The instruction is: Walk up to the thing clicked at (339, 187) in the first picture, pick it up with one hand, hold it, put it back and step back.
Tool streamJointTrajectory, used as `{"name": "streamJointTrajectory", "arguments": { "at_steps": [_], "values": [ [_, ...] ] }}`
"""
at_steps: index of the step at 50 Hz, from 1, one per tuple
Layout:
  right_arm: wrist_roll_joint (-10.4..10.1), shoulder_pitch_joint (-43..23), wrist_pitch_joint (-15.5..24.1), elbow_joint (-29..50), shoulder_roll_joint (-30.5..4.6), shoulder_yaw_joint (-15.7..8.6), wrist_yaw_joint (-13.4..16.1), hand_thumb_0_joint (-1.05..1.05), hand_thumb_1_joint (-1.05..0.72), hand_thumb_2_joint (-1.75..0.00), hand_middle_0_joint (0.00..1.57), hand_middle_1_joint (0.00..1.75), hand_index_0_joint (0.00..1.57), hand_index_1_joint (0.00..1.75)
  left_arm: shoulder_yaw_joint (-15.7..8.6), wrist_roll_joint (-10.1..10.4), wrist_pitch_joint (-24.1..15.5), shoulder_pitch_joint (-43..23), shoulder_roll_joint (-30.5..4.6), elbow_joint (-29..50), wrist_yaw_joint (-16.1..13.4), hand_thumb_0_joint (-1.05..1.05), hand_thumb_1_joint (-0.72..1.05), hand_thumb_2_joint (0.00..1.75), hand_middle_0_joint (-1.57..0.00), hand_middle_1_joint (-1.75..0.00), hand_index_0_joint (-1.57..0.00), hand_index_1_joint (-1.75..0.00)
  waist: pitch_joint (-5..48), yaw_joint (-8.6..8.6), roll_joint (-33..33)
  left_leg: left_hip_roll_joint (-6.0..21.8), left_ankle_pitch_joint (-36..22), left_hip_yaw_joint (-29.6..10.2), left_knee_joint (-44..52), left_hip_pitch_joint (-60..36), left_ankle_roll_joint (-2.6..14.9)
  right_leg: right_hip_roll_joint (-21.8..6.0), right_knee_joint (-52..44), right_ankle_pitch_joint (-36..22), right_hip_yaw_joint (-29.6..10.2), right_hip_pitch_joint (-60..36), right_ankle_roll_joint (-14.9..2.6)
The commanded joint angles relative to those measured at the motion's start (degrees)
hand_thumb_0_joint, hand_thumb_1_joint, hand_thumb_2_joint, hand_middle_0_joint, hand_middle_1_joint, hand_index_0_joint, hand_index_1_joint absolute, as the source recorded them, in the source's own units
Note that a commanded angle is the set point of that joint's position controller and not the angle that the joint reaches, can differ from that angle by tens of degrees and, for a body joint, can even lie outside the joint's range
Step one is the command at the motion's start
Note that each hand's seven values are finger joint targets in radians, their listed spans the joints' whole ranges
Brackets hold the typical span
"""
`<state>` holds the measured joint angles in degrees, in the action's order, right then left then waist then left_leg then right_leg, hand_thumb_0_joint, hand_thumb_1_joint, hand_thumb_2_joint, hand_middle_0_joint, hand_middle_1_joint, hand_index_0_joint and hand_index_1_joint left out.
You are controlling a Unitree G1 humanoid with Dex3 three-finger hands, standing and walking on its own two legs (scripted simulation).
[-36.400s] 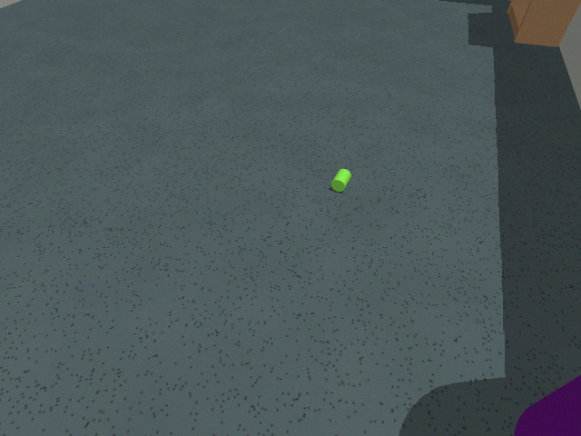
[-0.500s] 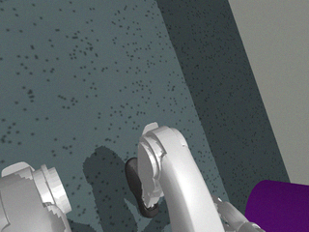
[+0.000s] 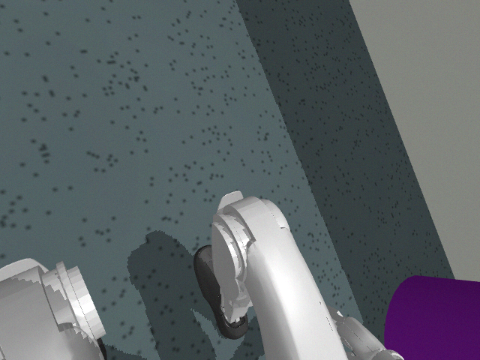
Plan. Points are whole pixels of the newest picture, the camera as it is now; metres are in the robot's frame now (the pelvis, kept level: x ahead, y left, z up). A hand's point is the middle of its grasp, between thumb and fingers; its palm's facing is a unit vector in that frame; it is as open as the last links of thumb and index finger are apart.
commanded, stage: close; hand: left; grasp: from above
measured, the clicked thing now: out of the picture +0.46 +0.38 -0.26
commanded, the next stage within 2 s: settle in 0.18 s
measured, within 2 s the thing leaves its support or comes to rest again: leaves its support in 0.62 s
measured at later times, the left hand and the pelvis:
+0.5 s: hand out of the picture +0.44 +0.37 -0.23, palm faces -0.47 -0.12 -0.88, open 12.3 cm; pelvis +0.00 +0.00 +0.00, yaw +0 degrees
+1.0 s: hand out of the picture +0.44 +0.40 -0.14, palm faces -0.49 -0.08 -0.87, open 12.2 cm; pelvis +0.00 +0.00 +0.02, yaw +3 degrees
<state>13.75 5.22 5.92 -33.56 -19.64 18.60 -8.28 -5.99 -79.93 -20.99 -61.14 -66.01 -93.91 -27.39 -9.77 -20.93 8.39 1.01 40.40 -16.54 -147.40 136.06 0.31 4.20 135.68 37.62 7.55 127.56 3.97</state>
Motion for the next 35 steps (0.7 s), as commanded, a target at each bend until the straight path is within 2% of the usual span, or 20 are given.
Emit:
{"name": "streamJointTrajectory", "arguments": {
  "at_steps": [1, 4, 5, 6, 8, 10, 12, 14, 15, 17, 18, 21, 23, 24, 26, 29, 30, 32, 33, 35],
  "values": [
    [0.0, 9.5, -0.4, 0.1, -19.6, -6.5, 0.9, 0.0, -0.88, -0.9, 0.2, 0.3, 0.2, 0.3, -1.4, 2.1, 0.3, -13.0, -15.6, 8.0, -1.6, 0.0, 0.01, 0.93, -0.4, -0.91, -0.42, -0.9, 36.0, -1.95, -31.7, 1.5, -13.8, 5.9, 15.8, -30.5, -0.57, 1.1, -10.0, -13.3, 8.3, -16.3, -5.25],
    [-0.1, 9.7, -0.5, 0.1, -19.3, -6.5, 0.9, 0.0, -0.88, -0.9, 0.2, 0.3, 0.2, 0.3, -0.8, 2.0, 0.2, -12.6, -14.8, 7.9, -1.2, 0.0, 0.05, 0.94, -0.44, -0.91, -0.45, -0.9, 36.3, -2.04, -31.7, 1.5, -14.2, 6.2, 15.6, -30.6, -0.35, 1.1, -10.3, -13.7, 8.1, -17.2, -5.06],
    [0.0, 9.5, -0.6, 0.2, -19.5, -6.5, 1.0, 0.0, -0.88, -0.89, 0.2, 0.3, 0.2, 0.3, -1.9, 2.1, 0.3, -11.7, -15.9, 6.8, -1.3, 0.0, 0.07, 0.93, -0.45, -0.91, -0.46, -0.9, 36.6, -1.8, -30.9, 1.6, -13.5, 5.9, 15.6, -30.3, -0.35, 1.1, -10.2, -13.1, 8.2, -17.1, -5.14],
    [0.0, 10.1, -0.6, 0.2, -19.4, -6.5, 0.9, 0.0, -0.88, -0.9, 0.2, 0.3, 0.2, 0.3, -0.7, 1.9, 0.3, -12.0, -14.4, 7.5, -0.9, 0.0, 0.07, 0.95, -0.47, -0.9, -0.47, -0.89, 35.3, -2.22, -31.0, 1.5, -13.6, 6.0, 15.9, -30.6, -0.4, 1.0, -10.0, -12.9, 8.1, -16.0, -5.15],
    [-0.1, 10.2, -0.6, -0.6, -19.0, -6.6, 0.7, 0.0, -0.88, -0.9, 0.2, 0.3, 0.2, 0.3, 0.0, 2.0, 0.4, -11.5, -13.2, 6.3, -0.6, 0.0, 0.12, 0.95, -0.49, -0.91, -0.5, -0.9, 34.7, -2.12, -31.9, 1.8, -14.4, 5.6, 16.3, -32.2, -0.61, 1.1, -9.9, -13.2, 8.1, -15.3, -5.09],
    [0.0, 9.7, -0.7, -0.2, -19.6, -6.3, 0.8, 0.0, -0.88, -0.9, 0.2, 0.3, 0.2, 0.3, -0.6, 2.2, -0.1, -11.9, -14.3, 6.9, -0.9, 0.0, 0.15, 0.96, -0.52, -0.9, -0.53, -0.89, 34.8, -2.47, -31.3, 1.6, -14.8, 5.6, 15.8, -31.0, -0.59, 1.0, -10.1, -13.7, 8.4, -16.2, -5.1],
    [0.2, 9.5, -1.0, -0.1, -19.6, -6.2, 0.9, 0.0, -0.88, -0.9, 0.2, 0.3, 0.2, 0.3, -0.4, 2.0, -0.3, -11.5, -14.3, 6.6, -0.8, 0.0, 0.18, 0.97, -0.55, -0.9, -0.55, -0.89, 33.9, -2.07, -31.2, 1.5, -14.3, 5.9, 15.9, -30.1, -0.52, 1.0, -10.3, -13.4, 8.3, -16.4, -5.18],
    [0.3, 9.7, -1.1, -0.2, -19.2, -6.0, 0.9, 0.0, -0.88, -0.9, 0.2, 0.3, 0.2, 0.3, -1.3, 1.5, 0.0, -10.4, -15.4, 5.7, -0.7, 0.0, 0.21, 0.97, -0.57, -0.89, -0.57, -0.89, 35.0, -1.47, -31.3, 1.7, -14.0, 5.7, 16.3, -31.6, -0.48, 1.1, -10.1, -12.7, 8.1, -16.3, -5.17],
    [0.1, 9.5, -1.2, 0.0, -19.3, -6.0, 0.8, 0.0, -0.9, -0.9, 0.2, 0.3, 0.2, 0.3, -0.6, 1.5, 0.1, -10.1, -14.5, 5.0, -0.5, 0.0, 0.13, 0.92, -0.54, -0.96, -0.57, -0.92, 33.3, -1.98, -31.3, 1.6, -13.5, 5.6, 16.1, -30.8, -0.62, 0.9, -9.8, -12.1, 8.2, -14.7, -5.34],
    [0.2, 8.9, -1.2, 0.6, -18.8, -5.5, 0.9, 0.0, -0.9, -0.9, 0.2, 0.3, 0.2, 0.3, -1.3, 1.9, 0.1, -10.9, -14.9, 5.9, -0.5, 0.0, 0.1, 0.91, -0.51, -0.94, -0.54, -0.91, 35.0, -1.83, -30.6, 1.7, -12.4, 5.3, 16.3, -31.1, -0.5, 1.0, -10.3, -11.4, 8.2, -15.3, -5.32],
    [-0.1, 9.3, -1.2, 0.3, -19.5, -6.5, 0.9, 0.0, -0.9, -0.9, 0.2, 0.3, 0.2, 0.3, -1.0, 2.0, 0.2, -12.1, -15.1, 8.3, -0.4, 0.0, 0.09, 0.89, -0.51, -0.92, -0.54, -0.89, 35.5, -1.72, -32.4, 1.7, -13.0, 5.8, 16.4, -32.2, -0.52, 1.0, -10.3, -11.9, 7.8, -15.3, -5.3],
    [0.1, 9.2, -1.2, 0.6, -19.0, -6.8, 1.0, 0.0, -0.9, -0.9, 0.2, 0.3, 0.2, 0.3, -1.5, 2.5, 0.4, -15.6, -15.7, 12.2, -0.6, 0.0, 0.11, 0.89, -0.53, -0.9, -0.55, -0.88, 39.3, -0.97, -34.0, 1.6, -14.0, 6.4, 16.3, -32.8, -0.51, 1.0, -10.6, -13.4, 7.8, -16.8, -5.25],
    [-0.1, 9.2, -1.2, 0.3, -19.0, -7.0, 0.9, 0.0, -0.9, -0.9, 0.2, 0.3, 0.2, 0.3, -1.7, 2.5, 1.1, -12.2, -15.1, 9.1, -0.5, 0.0, 0.12, 0.92, -0.54, -0.92, -0.56, -0.89, 38.3, -0.91, -34.0, 1.7, -14.2, 6.1, 16.6, -33.2, -0.66, 0.9, -10.2, -13.2, 7.8, -16.0, -5.38],
    [-0.1, 9.9, -1.1, 0.1, -19.1, -7.1, 0.7, 0.0, -0.9, -0.9, 0.2, 0.3, 0.2, 0.3, -1.2, 2.5, 0.9, -14.3, -14.7, 12.9, -0.3, 0.0, 0.13, 0.91, -0.54, -0.91, -0.56, -0.89, 38.6, -1.1, -35.3, 1.5, -15.8, 6.3, 16.6, -33.7, -0.79, 0.9, -10.0, -14.5, 7.9, -16.0, -5.33],
    [-0.2, 10.0, -1.3, 0.1, -19.6, -7.6, 0.9, 0.0, -0.9, -0.9, 0.2, 0.3, 0.2, 0.3, -2.8, 2.3, 1.2, -13.7, -16.0, 13.7, -0.1, 0.0, 0.17, 0.9, -0.57, -0.9, -0.6, -0.87, 40.0, -0.27, -36.2, 1.4, -18.3, 6.2, 16.2, -35.0, -1.17, 0.7, -9.7, -15.8, 8.2, -15.9, -5.86],
    [-0.7, 10.6, -1.3, 0.9, -18.9, -8.3, 0.5, 0.0, -0.9, -0.9, 0.2, 0.3, 0.2, 0.3, -3.5, 2.4, 1.7, -14.0, -15.9, 17.2, 1.0, 0.0, 0.2, 0.86, -0.59, -0.88, -0.62, -0.85, 42.6, 0.29, -37.4, 1.4, -20.1, 6.9, 16.1, -37.0, -0.95, 0.5, -10.1, -16.8, 7.4, -16.9, -5.87],
    [-0.8, 11.2, -1.4, 0.1, -18.6, -8.5, 0.4, 0.0, -0.9, -0.9, 0.2, 0.3, 0.2, 0.3, -3.5, 3.2, 1.6, -16.4, -15.5, 21.2, 1.3, 0.0, 0.21, 0.87, -0.61, -0.87, -0.64, -0.84, 44.3, 0.52, -39.7, 1.3, -21.0, 7.2, 16.6, -38.3, -1.15, 0.4, -10.3, -17.5, 7.1, -17.4, -5.88],
    [-1.1, 10.9, -1.3, 1.0, -19.1, -9.5, 0.1, 0.0, -0.9, -0.9, 0.2, 0.3, 0.2, 0.3, -4.3, 3.8, 2.2, -14.3, -14.7, 19.9, 2.2, 0.0, 0.25, 0.88, -0.64, -0.88, -0.66, -0.85, 43.2, 0.23, -38.8, 1.3, -19.9, 7.0, 16.5, -37.8, -1.19, 0.2, -10.6, -16.2, 7.3, -16.0, -6.1],
    [-1.2, 11.5, -1.4, 0.7, -19.2, -9.9, 0.2, 0.0, -0.9, -0.9, 0.2, 0.3, 0.2, 0.3, -4.8, 4.2, 2.1, -15.6, -15.1, 23.5, 2.7, 0.0, 0.25, 0.92, -0.64, -0.89, -0.67, -0.87, 44.4, 0.87, -39.2, 1.0, -20.1, 7.5, 16.6, -37.9, -1.16, 0.0, -11.2, -16.6, 7.2, -16.5, -6.09],
    [-1.8, 11.5, -1.6, 1.4, -19.1, -10.9, 0.1, 0.0, -0.9, -0.9, 0.2, 0.3, 0.2, 0.3, -4.6, 4.3, 2.6, -15.6, -14.0, 25.1, 4.2, 0.0, 0.31, 0.91, -0.67, -0.89, -0.7, -0.86, 45.1, 1.35, -40.4, 0.7, -19.5, 7.0, 17.8, -38.6, -1.5, -0.4, -11.0, -15.7, 7.0, -15.0, -6.62]
  ]
}}
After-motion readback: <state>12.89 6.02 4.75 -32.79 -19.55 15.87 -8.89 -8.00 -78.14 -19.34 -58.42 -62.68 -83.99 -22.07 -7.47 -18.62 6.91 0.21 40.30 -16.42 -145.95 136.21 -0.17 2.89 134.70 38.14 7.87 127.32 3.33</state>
